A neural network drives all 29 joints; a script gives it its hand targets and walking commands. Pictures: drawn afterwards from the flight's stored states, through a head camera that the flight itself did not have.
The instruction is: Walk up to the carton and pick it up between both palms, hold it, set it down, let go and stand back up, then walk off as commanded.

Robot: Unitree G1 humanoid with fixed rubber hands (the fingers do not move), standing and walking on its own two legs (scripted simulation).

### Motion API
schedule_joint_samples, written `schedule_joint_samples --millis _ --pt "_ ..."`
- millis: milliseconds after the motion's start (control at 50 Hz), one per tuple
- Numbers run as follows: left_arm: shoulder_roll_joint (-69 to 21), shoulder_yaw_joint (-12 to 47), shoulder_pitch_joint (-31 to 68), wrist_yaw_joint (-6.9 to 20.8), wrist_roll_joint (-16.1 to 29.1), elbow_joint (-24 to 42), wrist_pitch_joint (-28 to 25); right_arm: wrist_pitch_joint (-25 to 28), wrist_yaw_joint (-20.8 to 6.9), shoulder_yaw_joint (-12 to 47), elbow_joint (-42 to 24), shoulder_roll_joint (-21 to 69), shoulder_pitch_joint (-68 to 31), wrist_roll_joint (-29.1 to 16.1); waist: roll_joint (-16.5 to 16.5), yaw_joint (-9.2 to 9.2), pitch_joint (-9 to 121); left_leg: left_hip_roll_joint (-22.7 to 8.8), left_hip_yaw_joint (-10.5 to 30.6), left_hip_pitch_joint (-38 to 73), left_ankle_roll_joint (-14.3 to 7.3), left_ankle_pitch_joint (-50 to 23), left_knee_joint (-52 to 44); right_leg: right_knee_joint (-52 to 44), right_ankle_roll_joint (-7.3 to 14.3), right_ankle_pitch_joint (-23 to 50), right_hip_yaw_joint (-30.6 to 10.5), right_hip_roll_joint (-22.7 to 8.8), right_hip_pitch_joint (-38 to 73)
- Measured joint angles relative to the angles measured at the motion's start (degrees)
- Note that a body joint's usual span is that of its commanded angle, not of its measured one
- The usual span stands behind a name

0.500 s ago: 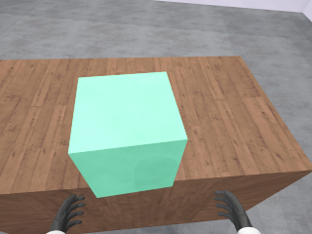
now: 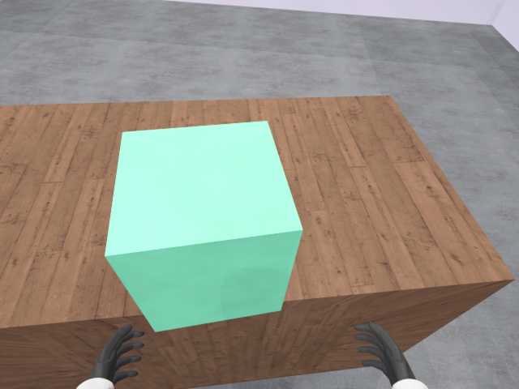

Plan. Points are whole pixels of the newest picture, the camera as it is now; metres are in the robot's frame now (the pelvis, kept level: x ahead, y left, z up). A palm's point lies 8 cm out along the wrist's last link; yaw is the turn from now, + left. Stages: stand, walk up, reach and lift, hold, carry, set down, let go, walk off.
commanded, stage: let go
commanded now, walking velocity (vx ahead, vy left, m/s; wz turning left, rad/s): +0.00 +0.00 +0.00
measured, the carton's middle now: (209, 230) +0.34 +0.07 +0.06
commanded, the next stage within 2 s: stand in 0.36 s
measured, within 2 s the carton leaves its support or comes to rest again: neither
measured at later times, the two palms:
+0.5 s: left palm (79, 388) +0.15 +0.26 -0.09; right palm out of the picture +0.14 -0.25 -0.09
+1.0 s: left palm out of the picture +0.09 +0.32 -0.11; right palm out of the picture +0.09 -0.29 -0.10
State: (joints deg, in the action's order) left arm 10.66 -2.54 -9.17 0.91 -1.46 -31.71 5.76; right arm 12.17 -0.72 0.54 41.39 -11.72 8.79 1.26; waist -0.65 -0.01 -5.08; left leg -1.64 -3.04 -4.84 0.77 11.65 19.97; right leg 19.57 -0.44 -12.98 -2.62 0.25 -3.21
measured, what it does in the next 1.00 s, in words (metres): stands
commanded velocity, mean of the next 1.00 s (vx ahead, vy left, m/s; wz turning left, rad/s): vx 0.00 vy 0.00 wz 0.00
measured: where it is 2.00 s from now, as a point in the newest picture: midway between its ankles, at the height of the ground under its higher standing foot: outside the picture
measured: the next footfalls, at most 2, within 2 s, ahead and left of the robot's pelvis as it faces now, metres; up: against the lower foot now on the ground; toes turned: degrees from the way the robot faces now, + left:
none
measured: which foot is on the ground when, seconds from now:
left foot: down 0.00-1.00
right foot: down 0.00-1.00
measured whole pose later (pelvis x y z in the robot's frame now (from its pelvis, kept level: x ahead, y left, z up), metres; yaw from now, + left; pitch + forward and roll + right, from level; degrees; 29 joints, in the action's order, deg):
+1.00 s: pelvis -0.01 +0.01 +0.00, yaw +1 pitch -1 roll +0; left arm 22.7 0.1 -7.9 0.6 -1.3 -54.4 -1.3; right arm 1.5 -1.0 0.0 54.8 -22.3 9.2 1.5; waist -1.0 0.0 -1.1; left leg -0.5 -2.4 -10.7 -0.7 12.8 24.5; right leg 23.0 -1.4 -13.8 -1.9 -0.8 -8.2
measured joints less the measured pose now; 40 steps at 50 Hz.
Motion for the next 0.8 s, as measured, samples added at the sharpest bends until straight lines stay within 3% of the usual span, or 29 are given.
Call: schedule_joint_samples --millis 400,540,800 --pt "-0.39 1.76 0.95 -1.42 -0.12 -0.21 1.16 -0.71 -1.42 -0.86 1.54 -1.06 -0.89 -0.85 -0.06 -0.19 0.23 0.88 -0.71 -0.22 -0.97 0.38 0.93 0.8 -0.83 -0.14 -0.67 -0.91 -0.32" --pt "6.99 0.0 0.36 -1.02 -0.11 -6.9 -4.48 -7.68 0.2 -1.9 3.94 -6.35 1.12 1.27 -1.04 -0.62 2.59 0.71 0.14 -5.72 -1.23 2.57 6.22 5.61 -0.84 -2.39 0.14 -0.74 -5.27" --pt "12.36 0.68 -0.42 -0.18 0.05 -17.92 -6.44 -10.41 -0.14 -2.2 9.68 -11.18 1.91 0.53 -0.8 -0.14 4.47 0.88 0.41 -7.02 -1.53 3.03 7.15 5.94 -0.9 -2.57 0.39 -0.9 -6.17"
